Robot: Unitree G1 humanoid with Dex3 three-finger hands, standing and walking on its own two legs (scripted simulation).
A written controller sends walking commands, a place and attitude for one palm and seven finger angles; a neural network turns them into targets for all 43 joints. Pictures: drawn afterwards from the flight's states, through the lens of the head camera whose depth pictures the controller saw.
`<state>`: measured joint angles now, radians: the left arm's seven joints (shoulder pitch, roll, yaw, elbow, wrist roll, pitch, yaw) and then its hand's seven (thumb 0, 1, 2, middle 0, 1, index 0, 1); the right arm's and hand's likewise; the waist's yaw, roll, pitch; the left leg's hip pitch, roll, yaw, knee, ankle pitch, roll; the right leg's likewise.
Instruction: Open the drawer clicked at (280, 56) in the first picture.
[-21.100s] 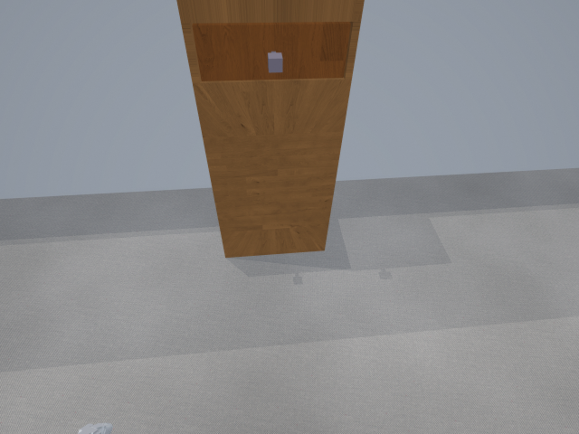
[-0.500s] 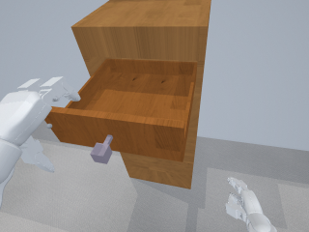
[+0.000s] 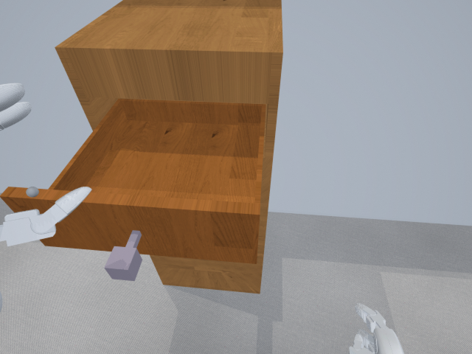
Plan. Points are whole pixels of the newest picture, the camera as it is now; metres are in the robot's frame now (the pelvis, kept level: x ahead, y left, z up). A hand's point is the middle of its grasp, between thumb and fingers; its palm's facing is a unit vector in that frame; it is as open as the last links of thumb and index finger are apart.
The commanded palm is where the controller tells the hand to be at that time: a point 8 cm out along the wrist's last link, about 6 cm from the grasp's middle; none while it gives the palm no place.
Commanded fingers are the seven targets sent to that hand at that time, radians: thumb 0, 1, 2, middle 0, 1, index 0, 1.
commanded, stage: draw the hand back to the body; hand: left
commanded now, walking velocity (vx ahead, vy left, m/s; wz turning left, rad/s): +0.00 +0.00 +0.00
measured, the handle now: (128, 252) +0.23 +0.20 +0.09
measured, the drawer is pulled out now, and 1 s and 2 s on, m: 0.29 0.29 0.29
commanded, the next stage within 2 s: step back with the hand held close in 0.46 s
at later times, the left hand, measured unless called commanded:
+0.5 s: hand (17, 202) +0.17 +0.22 +0.28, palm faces +0.54 -0.77 -0.33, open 7.5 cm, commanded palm +0.12 +0.27 +0.28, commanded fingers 0.00 0.90 0.90 -0.20 -0.30 -0.20 -0.30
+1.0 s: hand out of the picture +0.14 +0.22 +0.27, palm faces +0.43 -0.72 -0.54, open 7.4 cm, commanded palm +0.08 +0.29 +0.28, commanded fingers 0.00 0.90 0.90 -0.20 -0.30 -0.20 -0.30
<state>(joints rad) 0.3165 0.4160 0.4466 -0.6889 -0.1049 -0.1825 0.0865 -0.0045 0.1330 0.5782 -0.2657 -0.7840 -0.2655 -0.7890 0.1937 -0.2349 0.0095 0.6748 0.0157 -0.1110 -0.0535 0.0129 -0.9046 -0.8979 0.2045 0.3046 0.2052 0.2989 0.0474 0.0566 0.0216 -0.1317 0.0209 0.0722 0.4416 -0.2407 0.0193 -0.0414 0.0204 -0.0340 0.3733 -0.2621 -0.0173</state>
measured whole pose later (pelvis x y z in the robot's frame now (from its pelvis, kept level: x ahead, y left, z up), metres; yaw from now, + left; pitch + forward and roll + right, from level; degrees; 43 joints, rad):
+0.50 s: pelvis +0.00 -0.02 +0.00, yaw +1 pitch -5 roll -1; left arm 0.29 0.39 0.47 -0.63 -0.11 -0.15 0.09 0.01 0.85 0.89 -0.21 -0.32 -0.21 -0.33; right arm 0.15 -0.22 0.02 0.66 0.01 -0.09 -0.05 0.01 -0.90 -0.90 0.21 0.30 0.21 0.30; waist 0.08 0.07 0.01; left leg -0.13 0.03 0.05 0.43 -0.23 0.00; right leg -0.03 0.04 -0.06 0.36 -0.26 -0.04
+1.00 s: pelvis -0.06 +0.01 -0.01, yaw -1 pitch +1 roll -1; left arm 0.46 0.56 0.61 -0.78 -0.08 -0.24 0.12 0.01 0.88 0.90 -0.22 -0.30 -0.22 -0.31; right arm 0.21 -0.24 -0.03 0.56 0.04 -0.05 -0.06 0.01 -0.91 -0.90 0.20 0.30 0.20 0.30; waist -0.02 0.01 0.01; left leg -0.36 0.03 0.09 0.51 -0.17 0.04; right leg -0.30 0.02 -0.02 0.48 -0.21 0.00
